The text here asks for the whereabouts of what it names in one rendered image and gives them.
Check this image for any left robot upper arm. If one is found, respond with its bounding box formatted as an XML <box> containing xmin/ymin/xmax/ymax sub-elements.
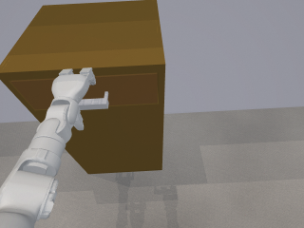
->
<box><xmin>0</xmin><ymin>169</ymin><xmax>59</xmax><ymax>228</ymax></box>

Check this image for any left robot forearm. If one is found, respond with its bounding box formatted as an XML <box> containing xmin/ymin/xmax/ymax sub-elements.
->
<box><xmin>0</xmin><ymin>96</ymin><xmax>79</xmax><ymax>202</ymax></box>

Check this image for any drawer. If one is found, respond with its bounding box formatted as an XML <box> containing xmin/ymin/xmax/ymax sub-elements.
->
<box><xmin>11</xmin><ymin>72</ymin><xmax>158</xmax><ymax>110</ymax></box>

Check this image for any handle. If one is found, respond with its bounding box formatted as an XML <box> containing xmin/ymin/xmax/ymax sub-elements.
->
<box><xmin>78</xmin><ymin>91</ymin><xmax>109</xmax><ymax>110</ymax></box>

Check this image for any cabinet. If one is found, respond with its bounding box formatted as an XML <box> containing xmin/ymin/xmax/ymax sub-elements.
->
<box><xmin>0</xmin><ymin>0</ymin><xmax>165</xmax><ymax>175</ymax></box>

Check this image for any robot left hand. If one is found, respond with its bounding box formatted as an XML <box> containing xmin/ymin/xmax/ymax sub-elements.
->
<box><xmin>51</xmin><ymin>67</ymin><xmax>96</xmax><ymax>131</ymax></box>

